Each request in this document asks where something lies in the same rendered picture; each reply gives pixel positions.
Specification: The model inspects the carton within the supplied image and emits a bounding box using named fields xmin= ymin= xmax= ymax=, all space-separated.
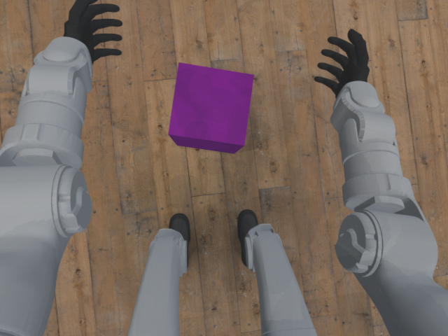
xmin=168 ymin=62 xmax=254 ymax=154

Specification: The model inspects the left robot shin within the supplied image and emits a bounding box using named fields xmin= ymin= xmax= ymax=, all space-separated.
xmin=148 ymin=228 xmax=184 ymax=252

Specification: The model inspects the robot left forearm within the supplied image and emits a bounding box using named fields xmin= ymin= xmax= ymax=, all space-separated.
xmin=0 ymin=36 xmax=93 ymax=169

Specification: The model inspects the right robot hand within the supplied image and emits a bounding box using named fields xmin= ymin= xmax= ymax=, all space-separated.
xmin=314 ymin=29 xmax=370 ymax=98

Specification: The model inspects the right robot upper arm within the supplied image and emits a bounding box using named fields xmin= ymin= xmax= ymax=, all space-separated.
xmin=335 ymin=209 xmax=448 ymax=336

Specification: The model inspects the left robot hand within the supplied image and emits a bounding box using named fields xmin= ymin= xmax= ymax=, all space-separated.
xmin=63 ymin=0 xmax=123 ymax=64

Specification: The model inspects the left robot upper arm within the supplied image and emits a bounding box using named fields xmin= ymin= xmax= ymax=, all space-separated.
xmin=0 ymin=164 xmax=92 ymax=336

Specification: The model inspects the right robot foot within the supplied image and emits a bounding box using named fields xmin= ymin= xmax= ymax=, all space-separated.
xmin=237 ymin=209 xmax=258 ymax=266

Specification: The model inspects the robot right forearm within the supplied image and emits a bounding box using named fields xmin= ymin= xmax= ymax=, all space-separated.
xmin=330 ymin=80 xmax=438 ymax=264

